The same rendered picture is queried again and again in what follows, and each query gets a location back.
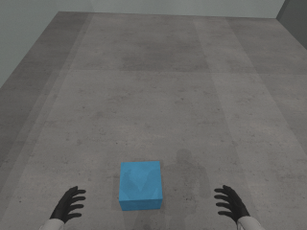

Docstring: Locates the right robot hand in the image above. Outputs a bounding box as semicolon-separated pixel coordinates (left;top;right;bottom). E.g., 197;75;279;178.
214;185;250;225

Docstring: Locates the robot left forearm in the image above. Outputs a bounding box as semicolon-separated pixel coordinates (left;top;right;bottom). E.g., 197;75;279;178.
38;218;65;230

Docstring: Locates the robot right forearm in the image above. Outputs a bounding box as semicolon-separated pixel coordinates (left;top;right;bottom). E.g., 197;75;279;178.
237;216;266;230

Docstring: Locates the carton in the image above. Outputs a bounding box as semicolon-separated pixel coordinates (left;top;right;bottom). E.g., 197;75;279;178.
118;161;163;211

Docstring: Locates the left robot hand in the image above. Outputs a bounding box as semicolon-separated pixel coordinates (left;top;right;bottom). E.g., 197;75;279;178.
49;186;86;224

